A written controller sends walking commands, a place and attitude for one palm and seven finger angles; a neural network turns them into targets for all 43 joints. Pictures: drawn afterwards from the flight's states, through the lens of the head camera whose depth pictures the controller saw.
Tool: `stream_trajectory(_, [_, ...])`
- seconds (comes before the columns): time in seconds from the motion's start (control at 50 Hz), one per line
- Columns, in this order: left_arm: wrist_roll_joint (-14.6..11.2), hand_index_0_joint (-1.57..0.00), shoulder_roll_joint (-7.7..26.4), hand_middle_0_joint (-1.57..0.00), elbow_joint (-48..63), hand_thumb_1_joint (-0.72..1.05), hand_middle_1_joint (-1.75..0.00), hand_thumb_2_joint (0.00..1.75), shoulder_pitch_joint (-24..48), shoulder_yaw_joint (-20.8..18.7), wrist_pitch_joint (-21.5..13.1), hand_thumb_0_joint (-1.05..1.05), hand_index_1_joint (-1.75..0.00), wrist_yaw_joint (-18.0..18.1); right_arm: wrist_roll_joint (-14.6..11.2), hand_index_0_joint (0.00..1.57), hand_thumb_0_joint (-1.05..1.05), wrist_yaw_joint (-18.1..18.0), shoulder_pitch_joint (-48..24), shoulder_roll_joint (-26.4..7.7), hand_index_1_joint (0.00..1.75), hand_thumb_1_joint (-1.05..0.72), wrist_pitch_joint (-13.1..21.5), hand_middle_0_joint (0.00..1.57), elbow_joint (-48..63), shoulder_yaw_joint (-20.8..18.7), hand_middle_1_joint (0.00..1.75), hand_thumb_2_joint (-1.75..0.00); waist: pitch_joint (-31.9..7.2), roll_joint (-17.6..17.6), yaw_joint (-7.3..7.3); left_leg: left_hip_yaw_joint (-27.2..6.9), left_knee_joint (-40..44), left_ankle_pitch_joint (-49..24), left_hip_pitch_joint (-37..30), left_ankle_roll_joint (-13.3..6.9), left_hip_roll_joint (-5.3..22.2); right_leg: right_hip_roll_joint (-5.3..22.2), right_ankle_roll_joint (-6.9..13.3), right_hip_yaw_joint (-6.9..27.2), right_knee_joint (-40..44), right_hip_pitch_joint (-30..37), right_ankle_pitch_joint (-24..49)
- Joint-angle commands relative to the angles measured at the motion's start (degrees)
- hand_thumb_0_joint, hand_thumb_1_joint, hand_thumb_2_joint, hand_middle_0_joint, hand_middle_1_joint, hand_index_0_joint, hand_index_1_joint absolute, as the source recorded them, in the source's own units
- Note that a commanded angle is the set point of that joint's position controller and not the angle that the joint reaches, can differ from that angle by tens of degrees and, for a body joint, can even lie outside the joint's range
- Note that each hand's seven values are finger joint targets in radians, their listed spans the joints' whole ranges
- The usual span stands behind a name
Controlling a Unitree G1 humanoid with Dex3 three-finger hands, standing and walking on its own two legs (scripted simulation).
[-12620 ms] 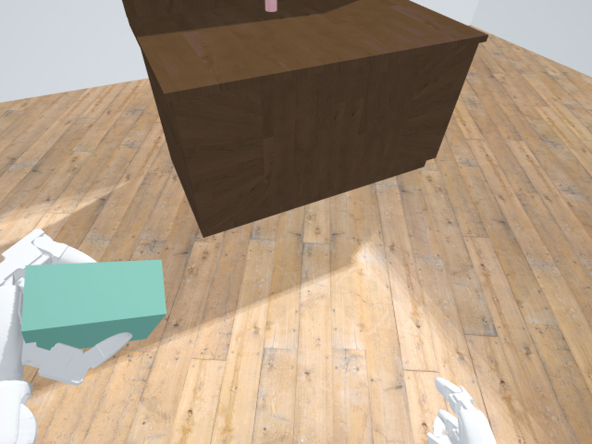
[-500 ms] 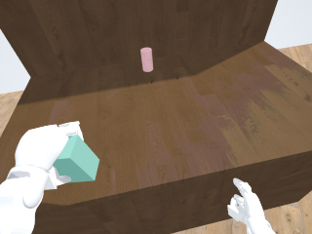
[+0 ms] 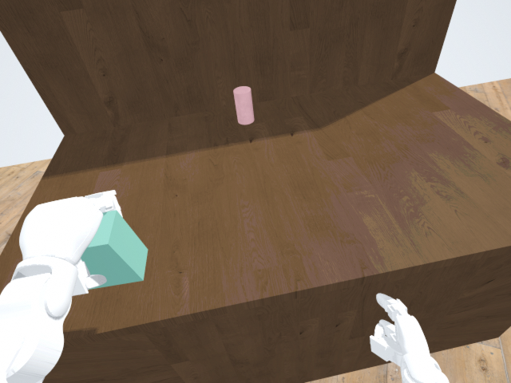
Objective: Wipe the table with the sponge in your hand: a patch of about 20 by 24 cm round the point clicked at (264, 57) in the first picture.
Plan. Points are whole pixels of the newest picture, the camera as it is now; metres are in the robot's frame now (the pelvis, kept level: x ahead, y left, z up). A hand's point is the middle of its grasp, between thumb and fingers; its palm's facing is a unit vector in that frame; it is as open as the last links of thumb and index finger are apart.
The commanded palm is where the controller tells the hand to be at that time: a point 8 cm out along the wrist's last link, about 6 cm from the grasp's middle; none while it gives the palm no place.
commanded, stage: turn the palm down, sponge in hand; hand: left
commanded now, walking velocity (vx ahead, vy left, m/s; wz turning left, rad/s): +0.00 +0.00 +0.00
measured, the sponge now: (100, 258) +0.23 +0.29 +0.11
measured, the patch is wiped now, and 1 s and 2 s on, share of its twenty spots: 0.00 0.00 0.00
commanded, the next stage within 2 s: move the sponge above the wiping area in 0.08 s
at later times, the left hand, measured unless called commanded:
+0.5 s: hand (71, 246) +0.22 +0.32 +0.14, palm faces +0.14 -0.05 -0.99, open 10.0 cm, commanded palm +0.19 +0.29 +0.20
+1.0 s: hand (81, 263) +0.21 +0.31 +0.11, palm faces +0.09 -0.11 -0.99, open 9.9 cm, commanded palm +0.19 +0.29 +0.18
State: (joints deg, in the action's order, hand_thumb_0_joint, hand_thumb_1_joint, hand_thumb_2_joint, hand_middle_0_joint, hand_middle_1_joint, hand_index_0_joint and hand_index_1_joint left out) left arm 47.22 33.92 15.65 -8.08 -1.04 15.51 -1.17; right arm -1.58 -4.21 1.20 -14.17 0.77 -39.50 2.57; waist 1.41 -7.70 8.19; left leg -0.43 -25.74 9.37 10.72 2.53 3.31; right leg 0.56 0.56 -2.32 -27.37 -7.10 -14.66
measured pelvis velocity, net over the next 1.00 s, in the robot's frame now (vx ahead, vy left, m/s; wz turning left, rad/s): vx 0.00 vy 0.01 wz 0.00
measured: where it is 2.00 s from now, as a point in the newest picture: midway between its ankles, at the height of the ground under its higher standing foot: outside the picture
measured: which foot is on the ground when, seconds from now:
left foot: down 0.00-1.00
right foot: down 0.00-1.00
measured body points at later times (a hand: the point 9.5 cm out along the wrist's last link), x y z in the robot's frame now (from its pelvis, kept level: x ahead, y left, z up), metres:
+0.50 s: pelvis +0.01 +0.00 +0.00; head -0.01 -0.04 +0.45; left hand +0.21 +0.31 +0.20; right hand +0.26 -0.19 -0.08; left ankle +0.06 +0.15 -0.74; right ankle +0.01 -0.11 -0.74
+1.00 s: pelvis +0.00 +0.01 +0.00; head -0.02 -0.03 +0.45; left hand +0.20 +0.31 +0.17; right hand +0.25 -0.18 -0.08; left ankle +0.06 +0.15 -0.74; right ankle +0.01 -0.11 -0.74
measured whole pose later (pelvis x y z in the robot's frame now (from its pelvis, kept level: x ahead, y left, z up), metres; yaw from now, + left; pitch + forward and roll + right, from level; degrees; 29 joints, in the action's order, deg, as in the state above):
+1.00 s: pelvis +0.00 +0.01 +0.00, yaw +0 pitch -5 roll +0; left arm 47.5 29.6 14.0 -12.2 -1.9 21.3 -0.3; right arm -2.2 -3.5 1.4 -14.5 -0.1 -38.4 2.4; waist 1.2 -6.7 7.0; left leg 0.1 -25.1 9.2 11.1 1.6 2.1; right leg 1.7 -0.5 -1.7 -26.9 -7.6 -14.5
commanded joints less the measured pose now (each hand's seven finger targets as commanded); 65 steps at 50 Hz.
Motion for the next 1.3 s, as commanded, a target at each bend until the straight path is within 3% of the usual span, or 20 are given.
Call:
stream_trajectory(0.0, [0.3, -1.20, 10.1, -1.20, 7.1, 0.10, -1.60, 1.30, 13.8, -8.8, 3.2, 0.00, -1.60, 1.6, -0.8, 0.20, 0.00, -0.3, -14.9, -5.3, 0.30, -0.90, 3.6, 0.20, 10.6, -2.0, 0.30, -0.90, -7.1, 4.0, -0.62, -0.2, 3.4, -1.6, -4.9, -3.4, -3.8, 0.0, 1.7, 4.2, 8.4, -4.4, -0.2])
stream_trajectory(0.1, [0.3, -1.20, 7.7, -1.20, 9.6, 0.10, -1.60, 1.30, 11.2, -4.0, 3.1, 0.00, -1.60, -2.8, -1.0, 0.20, 0.00, -0.7, -14.9, -5.4, 0.30, -0.90, 4.4, 0.20, 12.2, -1.5, 0.30, -0.90, -7.1, 5.6, -1.29, -0.2, 3.3, 0.7, -4.2, -4.1, -4.3, 0.1, 1.2, 4.0, 8.0, -5.0, -2.0])
stream_trajectory(0.18, [4.3, -1.20, 15.7, -1.20, 14.5, 0.10, -1.60, 1.30, 14.4, -10.1, 1.6, 0.00, -1.60, -2.8, 0.4, 0.20, 0.00, -0.7, -15.0, -5.7, 0.30, -0.90, 4.8, 0.20, 12.9, -1.2, 0.30, -0.90, -12.3, 4.3, 0.48, -0.6, 2.0, -3.8, -5.5, -4.4, -4.9, -0.2, 2.0, 4.1, 6.3, -2.3, 1.9])
stream_trajectory(0.26, [3.2, -1.20, 20.2, -1.20, 17.4, 0.10, -1.60, 1.30, 10.5, -18.7, -0.9, 0.00, -1.60, 1.1, 0.6, 0.20, 0.00, -0.2, -13.4, -5.1, 0.30, -0.90, 4.5, 0.20, 12.2, -1.9, 0.30, -0.90, -13.2, 2.1, 1.41, -1.2, 1.0, -8.1, -7.3, -3.8, -4.4, -0.9, 3.0, 6.4, 6.5, -1.1, 6.0])
stream_trajectory(0.28, [2.5, -1.20, 16.4, -1.20, 15.7, 0.10, -1.60, 1.30, 10.0, -16.3, -0.9, 0.00, -1.60, 2.0, 0.7, 0.20, 0.00, 0.0, -12.4, -4.9, 0.30, -0.90, 4.3, 0.20, 12.4, -1.9, 0.30, -0.90, -12.8, 2.4, 1.18, -0.5, 0.8, -9.1, -7.0, -3.9, -4.2, -0.4, 2.8, 4.3, 6.2, -1.3, 7.2])
stream_trajectory(0.36, [0.2, -1.20, 14.1, -1.20, 12.6, 0.10, -1.60, 1.30, 4.3, -17.1, 1.3, 0.00, -1.60, 4.1, -0.2, 0.20, 0.00, 0.8, -13.2, -5.3, 0.30, -0.90, 3.7, 0.20, 11.6, -2.6, 0.30, -0.90, -8.5, 2.0, 0.92, -0.7, 1.2, -8.6, -5.9, -3.2, -3.6, -0.6, 2.8, 6.1, 6.9, -2.6, 7.8])
stream_trajectory(0.5, [-0.4, -1.20, 8.0, -1.20, 12.5, 0.10, -1.60, 1.30, 5.0, -6.0, 3.7, 0.00, -1.60, -1.6, -1.1, 0.20, 0.00, -0.1, -13.5, -5.7, 0.30, -0.90, 3.8, 0.20, 12.9, -1.9, 0.30, -0.90, -6.0, 3.2, -1.65, -0.8, 3.2, -2.1, -3.8, -4.0, -3.8, 0.2, 1.1, 2.8, 7.1, -4.3, 2.1])
stream_trajectory(0.58, [3.1, -1.20, 12.3, -1.20, 18.6, 0.10, -1.60, 1.30, 10.1, -7.6, -0.4, 0.00, -1.60, -2.1, 0.3, 0.20, 0.00, -0.9, -12.5, -5.4, 0.30, -0.90, 5.4, 0.20, 13.6, -1.6, 0.30, -0.90, -11.0, 1.7, -0.88, -1.4, 2.3, -3.6, -6.5, -4.8, -4.2, -0.5, 1.8, 2.1, 6.3, -3.1, 3.3])
stream_trajectory(0.66, [5.0, -1.20, 17.5, -1.20, 22.6, 0.10, -1.60, 1.30, 6.4, -15.7, -4.5, 0.00, -1.60, 2.4, 1.1, 0.20, 0.00, -0.5, -11.6, -5.0, 0.30, -0.90, 5.6, 0.20, 12.6, -2.4, 0.30, -0.90, -13.9, -1.7, 0.70, -3.1, 2.0, -8.0, -8.9, -4.2, -3.3, -1.7, 3.2, 4.2, 5.8, -1.0, 6.1])
stream_trajectory(0.76, [2.8, -1.20, 11.5, -1.20, 14.2, 0.10, -1.60, 1.30, 1.7, -15.4, -0.6, 0.00, -1.60, 7.5, 0.5, 0.20, 0.00, 1.2, -12.1, -4.9, 0.30, -0.90, 3.7, 0.20, 11.2, -3.1, 0.30, -0.90, -8.9, -0.7, 1.25, -2.6, 2.8, -8.2, -6.2, -2.7, -2.4, -1.5, 3.6, 4.4, 6.4, -2.8, 5.7])
stream_trajectory(0.84, [0.2, -1.20, 7.4, -1.20, 7.8, 0.10, -1.60, 1.30, 2.6, -9.9, 3.6, 0.00, -1.60, 5.8, -0.6, 0.20, 0.00, 0.7, -12.6, -5.8, 0.30, -0.90, 2.1, 0.20, 11.1, -3.0, 0.30, -0.90, -5.0, 5.6, -0.25, -1.1, 4.8, -1.8, -2.8, -2.7, -2.5, -0.3, 1.8, 2.8, 7.5, -4.0, 1.5])
stream_trajectory(0.9, [0.4, -1.20, 5.0, -1.20, 9.3, 0.10, -1.60, 1.30, 3.8, -5.1, 4.7, 0.00, -1.60, 3.0, -1.2, 0.20, 0.00, 0.3, -14.4, -5.6, 0.30, -0.90, 2.8, 0.20, 12.3, -2.1, 0.30, -0.90, -4.9, 4.9, -0.88, -1.0, 5.4, 1.5, -2.4, -3.2, -3.2, -0.4, 1.5, 2.4, 7.2, -4.0, -0.6])
stream_trajectory(1.0, [4.6, -1.20, 6.8, -1.20, 15.1, 0.10, -1.60, 1.30, 10.9, -2.2, 1.6, 0.00, -1.60, 0.5, -0.3, 0.20, 0.00, -0.5, -13.7, -5.0, 0.30, -0.90, 4.6, 0.20, 12.4, -1.9, 0.30, -0.90, -10.5, 1.8, -1.55, -1.7, 4.2, 1.3, -5.3, -4.3, -4.1, -0.9, 1.9, 2.8, 6.3, -3.0, -0.2])
stream_trajectory(1.04, [6.6, -1.20, 9.3, -1.20, 15.8, 0.10, -1.60, 1.30, 12.9, -4.3, -0.7, 0.00, -1.60, 1.2, 0.4, 0.20, 0.00, -0.7, -12.0, -5.0, 0.30, -0.90, 4.9, 0.20, 11.9, -2.3, 0.30, -0.90, -12.2, 1.6, -1.16, -2.1, 3.7, -0.3, -6.8, -4.4, -4.0, -1.1, 2.1, 2.9, 6.7, -2.6, 0.5])
stream_trajectory(1.06, [7.0, -1.20, 13.9, -1.20, 16.8, 0.10, -1.60, 1.30, 12.8, -9.2, -1.5, 0.00, -1.60, 2.2, 0.6, 0.20, 0.00, -0.9, -12.9, -5.1, 0.30, -0.90, 5.3, 0.20, 11.9, -2.3, 0.30, -0.90, -11.1, 1.6, -0.53, -2.7, 3.5, 1.0, -6.3, -4.3, -3.9, -1.9, 2.7, 4.9, 7.0, -2.4, -0.7])
stream_trajectory(1.08, [8.0, -1.20, 12.7, -1.20, 14.4, 0.10, -1.60, 1.30, 14.6, -8.5, -2.1, 0.00, -1.60, 2.9, 1.1, 0.20, 0.00, -1.2, -11.8, -5.0, 0.30, -0.90, 5.2, 0.20, 11.3, -2.0, 0.30, -0.90, -11.9, 1.0, -0.54, -1.9, 3.0, -0.8, -6.5, -4.4, -4.6, -1.6, 3.0, 3.1, 7.0, -2.7, 0.0])
stream_trajectory(1.1, [7.8, -1.20, 12.5, -1.20, 12.2, 0.10, -1.60, 1.30, 14.0, -9.6, -2.9, 0.00, -1.60, 4.1, 0.9, 0.20, 0.00, -1.3, -10.7, -4.5, 0.30, -0.90, 5.2, 0.20, 10.6, -2.3, 0.30, -0.90, -11.2, 3.5, -0.66, -1.7, 2.5, -2.5, -7.6, -4.0, -4.2, -1.5, 2.8, 3.6, 7.7, -3.6, 0.4])
stream_trajectory(1.16, [6.1, -1.20, 14.7, -1.20, 7.9, 0.10, -1.60, 1.30, 12.6, -14.3, -2.1, 0.00, -1.60, 6.7, 0.3, 0.20, 0.00, -0.8, -11.5, -5.3, 0.30, -0.90, 4.4, 0.20, 9.4, -3.1, 0.30, -0.90, -8.8, 1.0, 0.21, -1.8, 3.0, -2.8, -7.2, -3.4, -3.9, -1.8, 3.8, 6.5, 8.9, -3.4, 0.9])
stream_trajectory(1.18, [5.1, -1.20, 11.4, -1.20, 6.5, 0.10, -1.60, 1.30, 13.0, -12.0, -1.3, 0.00, -1.60, 7.1, 0.2, 0.20, 0.00, -0.7, -11.7, -5.0, 0.30, -0.90, 3.9, 0.20, 9.8, -2.9, 0.30, -0.90, -9.3, 1.9, 0.35, -1.3, 3.1, -3.7, -6.3, -3.4, -4.1, -1.2, 3.5, 4.5, 8.3, -2.6, 2.0])
stream_trajectory(1.28, [2.8, -1.20, 9.4, -1.20, 2.4, 0.10, -1.60, 1.30, 6.8, -10.3, 3.1, 0.00, -1.60, 5.0, -0.4, 0.20, 0.00, 0.2, -14.0, -6.0, 0.30, -0.90, 3.1, 0.20, 10.2, -2.8, 0.30, -0.90, -8.2, 2.9, 0.61, -0.6, 3.2, -3.5, -4.1, -3.3, -4.4, -0.4, 2.4, 4.3, 7.8, -1.8, 2.9])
